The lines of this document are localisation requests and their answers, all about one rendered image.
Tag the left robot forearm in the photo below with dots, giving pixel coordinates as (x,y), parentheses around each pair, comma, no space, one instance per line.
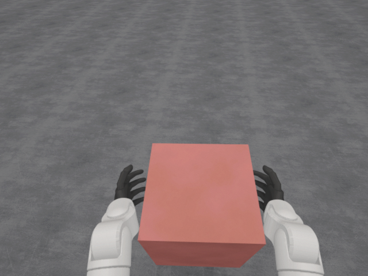
(111,240)

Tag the right robot forearm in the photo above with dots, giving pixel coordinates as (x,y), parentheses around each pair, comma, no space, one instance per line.
(296,245)

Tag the robot right hand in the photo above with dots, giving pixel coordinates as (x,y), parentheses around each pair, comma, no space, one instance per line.
(272,188)

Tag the carton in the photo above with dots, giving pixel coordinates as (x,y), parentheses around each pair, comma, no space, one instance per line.
(201,206)

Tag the robot left hand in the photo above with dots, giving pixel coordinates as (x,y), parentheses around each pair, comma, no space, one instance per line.
(124,185)

